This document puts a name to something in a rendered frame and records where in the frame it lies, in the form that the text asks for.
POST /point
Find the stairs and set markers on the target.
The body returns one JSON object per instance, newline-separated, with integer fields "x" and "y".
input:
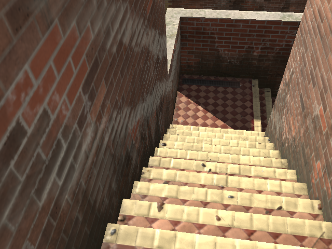
{"x": 266, "y": 106}
{"x": 213, "y": 188}

